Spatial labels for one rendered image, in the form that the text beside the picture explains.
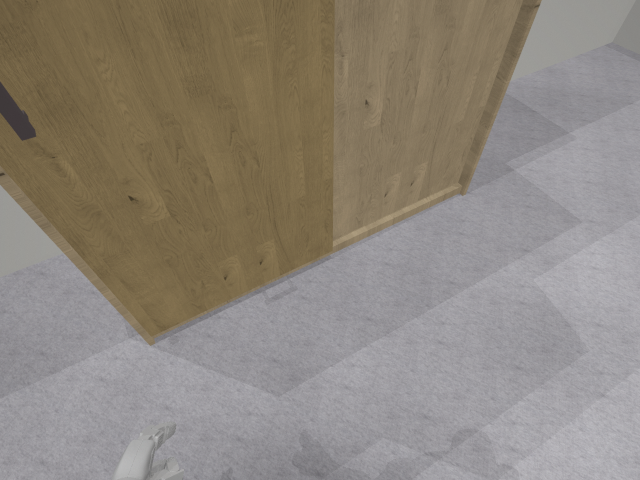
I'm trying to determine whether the robot left hand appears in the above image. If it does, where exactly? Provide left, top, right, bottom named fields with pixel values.
left=111, top=421, right=184, bottom=480

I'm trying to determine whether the handle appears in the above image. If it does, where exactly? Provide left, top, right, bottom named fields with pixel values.
left=0, top=82, right=36, bottom=141

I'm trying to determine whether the wardrobe door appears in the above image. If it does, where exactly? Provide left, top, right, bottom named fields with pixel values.
left=333, top=0, right=523, bottom=240
left=0, top=0, right=335, bottom=337

